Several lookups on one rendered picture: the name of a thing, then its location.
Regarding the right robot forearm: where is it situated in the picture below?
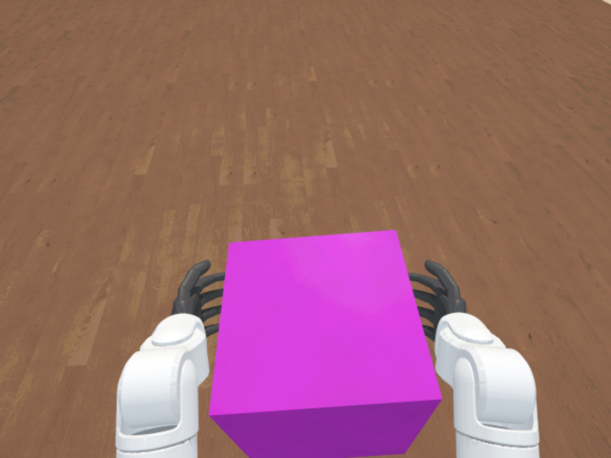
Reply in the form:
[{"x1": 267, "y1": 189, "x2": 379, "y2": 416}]
[{"x1": 434, "y1": 313, "x2": 539, "y2": 458}]

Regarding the right robot hand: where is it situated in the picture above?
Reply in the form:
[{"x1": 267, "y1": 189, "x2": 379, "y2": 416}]
[{"x1": 408, "y1": 260, "x2": 467, "y2": 342}]

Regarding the left robot forearm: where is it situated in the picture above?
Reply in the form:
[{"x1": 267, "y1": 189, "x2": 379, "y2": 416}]
[{"x1": 116, "y1": 314, "x2": 209, "y2": 458}]

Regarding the carton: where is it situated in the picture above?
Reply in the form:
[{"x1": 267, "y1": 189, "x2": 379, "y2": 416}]
[{"x1": 209, "y1": 230, "x2": 442, "y2": 458}]

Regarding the left robot hand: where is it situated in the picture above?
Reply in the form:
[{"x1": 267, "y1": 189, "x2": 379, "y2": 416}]
[{"x1": 170, "y1": 260, "x2": 225, "y2": 338}]

